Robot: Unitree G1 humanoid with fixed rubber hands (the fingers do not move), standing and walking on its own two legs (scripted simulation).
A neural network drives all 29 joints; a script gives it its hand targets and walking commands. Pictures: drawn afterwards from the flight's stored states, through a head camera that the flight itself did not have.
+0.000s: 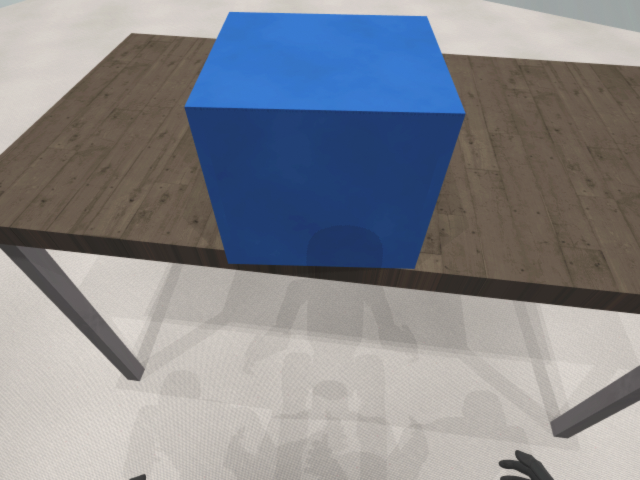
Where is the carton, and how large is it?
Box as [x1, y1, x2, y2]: [184, 12, 465, 268]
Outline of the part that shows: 229,12 184,106 228,263 414,268 465,113 426,16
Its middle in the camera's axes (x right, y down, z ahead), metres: +0.01 -0.14 +0.56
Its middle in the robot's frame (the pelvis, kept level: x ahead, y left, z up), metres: +0.54 +0.03 +0.13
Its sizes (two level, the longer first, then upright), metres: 0.279 0.251 0.258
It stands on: a table, 0.76 m high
